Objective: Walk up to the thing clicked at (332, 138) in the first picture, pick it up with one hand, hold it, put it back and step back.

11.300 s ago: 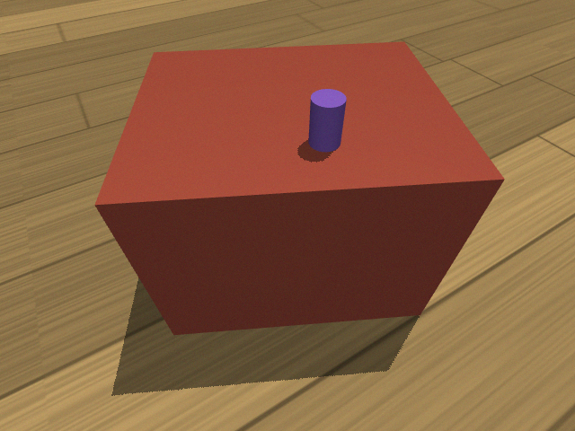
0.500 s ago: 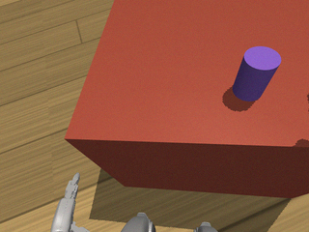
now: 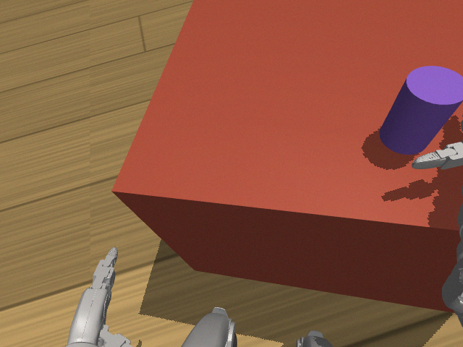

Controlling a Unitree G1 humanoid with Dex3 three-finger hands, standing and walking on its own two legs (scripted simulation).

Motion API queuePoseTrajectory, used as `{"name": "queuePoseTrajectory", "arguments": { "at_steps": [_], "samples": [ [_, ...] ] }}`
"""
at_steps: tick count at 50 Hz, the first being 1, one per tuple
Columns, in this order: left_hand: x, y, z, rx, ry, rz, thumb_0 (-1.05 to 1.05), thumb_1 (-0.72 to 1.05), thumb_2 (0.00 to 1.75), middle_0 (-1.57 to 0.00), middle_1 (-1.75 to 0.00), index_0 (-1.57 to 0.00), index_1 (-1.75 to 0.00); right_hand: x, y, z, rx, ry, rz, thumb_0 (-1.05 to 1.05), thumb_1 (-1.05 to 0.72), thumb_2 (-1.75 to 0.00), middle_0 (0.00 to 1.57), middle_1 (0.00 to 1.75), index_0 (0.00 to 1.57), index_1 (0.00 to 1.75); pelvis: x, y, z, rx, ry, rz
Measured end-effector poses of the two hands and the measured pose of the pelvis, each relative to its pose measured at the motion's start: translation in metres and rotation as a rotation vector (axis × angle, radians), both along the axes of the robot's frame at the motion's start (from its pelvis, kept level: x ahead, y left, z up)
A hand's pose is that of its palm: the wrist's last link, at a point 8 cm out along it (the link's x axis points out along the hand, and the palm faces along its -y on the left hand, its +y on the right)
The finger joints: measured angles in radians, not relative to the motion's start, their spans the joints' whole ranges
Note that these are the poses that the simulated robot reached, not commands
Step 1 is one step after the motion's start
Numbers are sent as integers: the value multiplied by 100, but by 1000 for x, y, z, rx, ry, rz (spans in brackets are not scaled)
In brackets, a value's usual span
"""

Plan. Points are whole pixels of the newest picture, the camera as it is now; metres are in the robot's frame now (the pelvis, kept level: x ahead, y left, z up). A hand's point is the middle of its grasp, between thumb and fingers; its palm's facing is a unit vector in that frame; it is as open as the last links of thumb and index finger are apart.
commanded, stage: close in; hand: right
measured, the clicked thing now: (418, 113) +0.52 -0.22 +0.06
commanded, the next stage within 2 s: rest palm in 0.06 s
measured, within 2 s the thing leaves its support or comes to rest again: leaves its support in 1.38 s
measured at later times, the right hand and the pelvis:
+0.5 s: hand (423, 118) +0.50 -0.22 +0.08, palm faces +0.21 +0.98 +0.03, open 16.7 cm; pelvis +0.00 +0.00 +0.00, yaw +0 degrees
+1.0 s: hand (428, 116) +0.50 -0.23 +0.08, palm faces +0.21 +0.98 +0.02, open 11.0 cm; pelvis +0.00 +0.00 +0.00, yaw -1 degrees
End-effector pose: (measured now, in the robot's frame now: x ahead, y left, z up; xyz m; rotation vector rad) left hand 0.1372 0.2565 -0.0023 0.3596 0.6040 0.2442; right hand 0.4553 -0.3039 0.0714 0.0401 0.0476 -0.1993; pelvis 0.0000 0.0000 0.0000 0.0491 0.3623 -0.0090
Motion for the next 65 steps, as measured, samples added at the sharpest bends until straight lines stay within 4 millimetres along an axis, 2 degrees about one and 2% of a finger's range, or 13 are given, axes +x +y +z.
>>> {"name": "queuePoseTrajectory", "arguments": {
  "at_steps": [9, 19, 30, 41, 45, 54, 65],
  "samples": [
    [5, -2, -2, -26, 6, -22, -1, -54, 4, -7, -6, -7, -5, -3, 13, -1, -3, 5, 3, -2, 54, -5, 3, 5, 3, 5, 1, 3, 0, -8, -6, -8],
    [2, 6, 2, -23, 15, -5, -1, -57, 7, -6, -4, -5, -6, 5, 34, 3, -1, 5, 7, -2, 50, -5, 8, 6, 7, 5, 2, 5, 4, -13, -18, -5],
    [1, -1, -2, -34, 16, -16, -1, -56, 6, -6, -5, -5, -5, 18, 30, 5, -14, 3, -10, -2, 51, -9, 37, 22, 37, 22, -1, 4, 0, -12, -1, -4],
    [-5, 9, 0, -13, 35, 7, -1, -55, 6, -6, -5, -5, -5, 16, 29, 10, -21, 3, -10, -2, 39, -29, 71, 52, 74, 51, 0, 2, 3, -11, -2, -1],
    [-1, 7, -1, -23, 30, 3, -1, -55, 6, -6, -5, -5, -5, 12, 29, 12, -26, 0, -6, -2, 33, -39, 75, 60, 85, 63, 0, 3, 4, -13, -7, 0],
    [-1, 1, -4, -53, 22, -11, -1, -54, 5, -6, -5, -6, -5, 8, 28, 11, -18, 8, -13, 0, 40, -75, 69, 77, 78, 79, -1, 5, 4, -16, -15, -4],
    [-3, 9, -1, -31, 34, 4, -1, -55, 6, -6, -5, -6, -5, 8, 32, 12, -24, 32, 2, -1, 50, -89, 65, 92, 73, 96, -1, 5, 7, -17, -24, -2]
  ]
}}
